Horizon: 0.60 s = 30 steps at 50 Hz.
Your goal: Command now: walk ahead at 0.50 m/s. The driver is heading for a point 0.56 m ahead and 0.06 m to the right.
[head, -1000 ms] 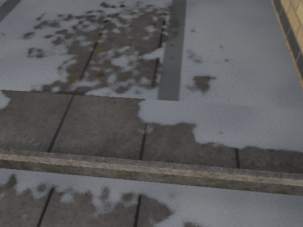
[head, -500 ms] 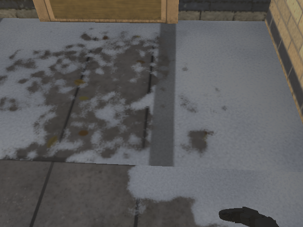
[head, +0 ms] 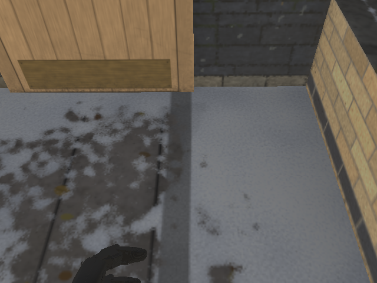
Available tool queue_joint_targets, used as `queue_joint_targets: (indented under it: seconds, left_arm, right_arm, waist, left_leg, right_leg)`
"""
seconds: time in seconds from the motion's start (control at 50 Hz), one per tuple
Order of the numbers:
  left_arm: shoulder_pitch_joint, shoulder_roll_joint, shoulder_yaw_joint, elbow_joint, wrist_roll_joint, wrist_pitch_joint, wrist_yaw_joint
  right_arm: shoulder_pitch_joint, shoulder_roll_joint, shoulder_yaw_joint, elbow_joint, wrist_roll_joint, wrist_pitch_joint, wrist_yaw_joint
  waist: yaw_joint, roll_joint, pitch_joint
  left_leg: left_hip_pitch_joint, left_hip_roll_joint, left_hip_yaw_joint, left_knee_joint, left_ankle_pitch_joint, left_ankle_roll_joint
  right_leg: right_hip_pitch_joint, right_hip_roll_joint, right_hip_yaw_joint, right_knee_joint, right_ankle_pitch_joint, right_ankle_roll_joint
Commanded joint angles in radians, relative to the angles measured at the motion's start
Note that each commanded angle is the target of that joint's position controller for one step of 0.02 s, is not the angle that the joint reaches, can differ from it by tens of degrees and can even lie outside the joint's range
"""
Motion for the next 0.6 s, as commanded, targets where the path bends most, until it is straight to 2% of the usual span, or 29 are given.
queue_joint_targets:
  seconds: [0.02, 0.04, 0.06, 0.08, 0.1, 0.12, 0.14, 0.16, 0.18, 0.2, 0.22, 0.24, 0.26, 0.3, 0.34, 0.4, 0.44, 0.46, 0.5, 0.52, 0.54, 0.56, 0.58, 0.6]
  left_arm:
    - [0.613, 0.285, 0.107, 0.191, 0.003, -0.033, 0.048]
    - [0.483, 0.233, 0.109, 0.201, -0.002, -0.035, 0.044]
    - [0.393, 0.152, 0.089, 0.205, -0.004, -0.03, 0.036]
    - [0.329, 0.075, 0.067, 0.219, 0.002, -0.024, 0.034]
    - [0.27, 0.032, 0.055, 0.227, 0.001, -0.026, 0.041]
    - [0.279, 0.019, 0.052, 0.251, 0.023, -0.036, 0.042]
    - [0.262, 0.035, 0.063, 0.238, 0.022, -0.047, 0.046]
    - [0.241, 0.033, 0.067, 0.229, 0.026, -0.057, 0.051]
    - [0.24, 0.04, 0.062, 0.21, 0.027, -0.073, 0.059]
    - [0.266, 0.035, 0.056, 0.22, 0.03, -0.08, 0.065]
    - [0.331, 0.045, 0.055, 0.222, 0.04, -0.084, 0.069]
    - [0.404, 0.077, 0.064, 0.228, 0.041, -0.089, 0.069]
    - [0.471, 0.094, 0.066, 0.234, 0.034, -0.091, 0.066]
    - [0.557, 0.111, 0.074, 0.241, 0.014, -0.087, 0.044]
    - [0.618, 0.133, 0.083, 0.254, 0.007, -0.088, 0.025]
    - [0.656, 0.124, 0.087, 0.281, -0.011, -0.092, 0.015]
    - [0.67, 0.113, 0.089, 0.305, -0.013, -0.086, 0.016]
    - [0.659, 0.117, 0.094, 0.304, -0.015, -0.082, 0.016]
    - [0.626, 0.143, 0.108, 0.3, -0.004, -0.073, 0.022]
    - [0.605, 0.152, 0.115, 0.301, -0.002, -0.068, 0.024]
    - [0.597, 0.156, 0.12, 0.292, 0.005, -0.067, 0.025]
    - [0.64, 0.098, 0.106, 0.279, 0.009, -0.071, 0.039]
    - [0.736, 0.024, 0.072, 0.241, 0.01, -0.082, 0.038]
    - [0.612, 0.062, 0.087, 0.237, -0.002, -0.069, 0.011]
  right_arm:
    - [-0.05, -0.039, -0.03, -0.057, 0.024, 0.006, -0.015]
    - [-0.069, -0.02, -0.019, -0.079, 0.023, 0.003, -0.037]
    - [-0.103, -0.017, -0.006, -0.112, 0.025, 0.003, -0.047]
    - [-0.137, -0.017, -0.001, -0.134, 0.03, 0.011, -0.055]
    - [-0.148, -0.01, 0.005, -0.143, 0.027, 0.024, -0.056]
    - [-0.157, -0.029, 0.003, -0.146, 0.02, 0.031, -0.055]
    - [-0.183, -0.038, 0.001, -0.155, 0.016, 0.033, -0.048]
    - [-0.224, -0.053, -0.002, -0.162, 0.016, 0.027, -0.042]
    - [-0.237, -0.067, -0.008, -0.167, 0.0, 0.02, -0.036]
    - [-0.291, -0.089, -0.012, -0.193, -0.009, 0.016, -0.032]
    - [-0.35, -0.088, -0.013, -0.22, -0.005, 0.011, -0.028]
    - [-0.4, -0.09, -0.014, -0.24, 0.006, 0.01, -0.027]
    - [-0.426, -0.08, -0.015, -0.251, 0.009, 0.01, -0.028]
    - [-0.471, -0.047, -0.011, -0.256, 0.012, 0.025, -0.024]
    - [-0.521, -0.058, -0.026, -0.277, 0.011, 0.049, -0.022]
    - [-0.617, -0.058, -0.04, -0.321, 0.019, 0.07, -0.036]
    - [-0.654, -0.054, -0.05, -0.33, 0.023, 0.073, -0.047]
    - [-0.662, -0.063, -0.059, -0.336, 0.025, 0.073, -0.051]
    - [-0.645, -0.078, -0.075, -0.337, 0.034, 0.069, -0.058]
    - [-0.61, -0.095, -0.086, -0.329, 0.043, 0.06, -0.065]
    - [-0.533, -0.125, -0.101, -0.31, 0.052, 0.048, -0.077]
    - [-0.373, -0.16, -0.11, -0.27, 0.047, 0.039, -0.086]
    - [-0.158, -0.166, -0.1, -0.218, 0.043, 0.032, -0.091]
    - [0.078, -0.144, -0.105, -0.122, 0.016, 0.036, -0.108]
  waist:
    - [0.209, -0.252, -0.025]
    - [0.134, -0.133, -0.001]
    - [0.074, -0.08, -0.033]
    - [0.022, -0.007, -0.044]
    - [-0.017, -0.002, -0.035]
    - [-0.044, 0.01, -0.013]
    - [-0.046, -0.014, 0.0]
    - [-0.042, -0.013, 0.01]
    - [-0.042, -0.085, 0.024]
    - [-0.026, -0.069, 0.03]
    - [0.002, -0.059, 0.034]
    - [0.042, -0.073, 0.029]
    - [0.066, -0.092, 0.018]
    - [0.097, -0.106, 0.059]
    - [0.113, -0.121, 0.105]
    - [0.115, -0.126, 0.149]
    - [0.109, -0.124, 0.172]
    - [0.107, -0.13, 0.163]
    - [0.073, -0.132, 0.139]
    - [0.041, -0.119, 0.11]
    - [0.018, -0.119, 0.037]
    - [0.005, -0.056, -0.148]
    - [-0.03, 0.154, -0.347]
    - [-0.129, 0.158, -0.304]
  left_leg:
    - [-0.747, -0.121, -0.204, 0.922, 0.136, 0.054]
    - [-0.74, -0.126, -0.197, 1.01, 0.17, 0.07]
    - [-0.76, -0.121, -0.19, 1.124, 0.186, 0.086]
    - [-0.769, -0.096, -0.187, 1.131, 0.187, 0.104]
    - [-0.799, -0.078, -0.179, 1.104, 0.158, 0.119]
    - [-0.833, -0.059, -0.16, 1.03, 0.18, 0.12]
    - [-0.822, -0.04, -0.103, 0.942, 0.117, 0.119]
    - [-0.769, -0.012, -0.062, 0.829, 0.152, 0.109]
    - [-0.735, 0.001, -0.015, 0.824, 0.165, 0.091]
    - [-0.747, 0.018, 0.014, 0.76, 0.17, 0.079]
    - [-0.75, 0.042, 0.022, 0.64, 0.219, 0.066]
    - [-0.778, 0.053, 0.04, 0.516, 0.272, 0.039]
    - [-0.767, 0.053, 0.061, 0.4, 0.322, 0.013]
    - [-0.689, 0.047, 0.104, 0.187, 0.379, -0.02]
    - [-0.641, 0.023, 0.126, 0.049, 0.386, -0.025]
    - [-0.659, 0.012, 0.115, -0.146, 0.326, -0.019]
    - [-0.621, -0.002, 0.123, -0.248, 0.256, -0.009]
    - [-0.572, -0.018, 0.14, -0.274, 0.221, -0.003]
    - [-0.427, -0.052, 0.166, -0.309, 0.147, 0.025]
    - [-0.305, -0.072, 0.182, -0.357, 0.183, 0.05]
    - [-0.08, -0.082, 0.182, -0.312, 0.235, 0.085]
    - [0.31, 0.007, 0.112, -0.184, 0.429, 0.182]
    - [0.8, 0.225, -0.225, -0.293, 0.323, 0.356]
    - [0.816, 0.321, -0.456, -0.488, 0.147, 0.326]
  right_leg:
    - [0.693, -0.223, 0.906, -0.793, -0.284, -0.161]
    - [0.594, -0.232, 0.807, -0.782, -0.062, -0.159]
    - [0.553, -0.258, 0.759, -0.769, 0.166, -0.145]
    - [0.51, -0.265, 0.684, -0.778, 0.277, -0.106]
    - [0.48, -0.243, 0.598, -0.794, 0.313, -0.082]
    - [0.473, -0.213, 0.496, -0.808, 0.367, -0.049]
    - [0.484, -0.174, 0.372, -0.853, 0.323, -0.056]
    - [0.443, -0.132, 0.297, -0.906, 0.264, -0.051]
    - [0.44, -0.114, 0.262, -0.955, 0.307, -0.069]
    - [0.456, -0.111, 0.236, -0.975, 0.346, -0.082]
    - [0.505, -0.114, 0.214, -0.994, 0.442, -0.068]
    - [0.6, -0.123, 0.21, -0.994, 0.556, -0.076]
    - [0.681, -0.129, 0.2, -0.992, 0.671, -0.08]
    - [0.73, -0.15, 0.174, -1.023, 0.726, -0.101]
    - [0.79, -0.183, 0.186, -1.05, 0.741, -0.113]
    - [0.993, -0.238, 0.219, -1.06, 0.8, -0.116]
    - [1.085, -0.253, 0.21, -1.053, 0.837, -0.105]
    - [1.105, -0.252, 0.198, -1.041, 0.888, -0.106]
    - [1.114, -0.258, 0.175, -0.99, 1.101, -0.095]
    - [1.096, -0.238, 0.156, -0.93, 1.204, -0.076]
    - [1.005, -0.193, 0.146, -0.851, 1.264, -0.037]
    - [0.819, -0.128, 0.134, -0.678, 1.062, 0.015]
    - [0.418, 0.028, 0.127, -0.4, 0.536, 0.089]
    - [0.257, 0.095, 0.179, -0.158, -0.044, 0.086]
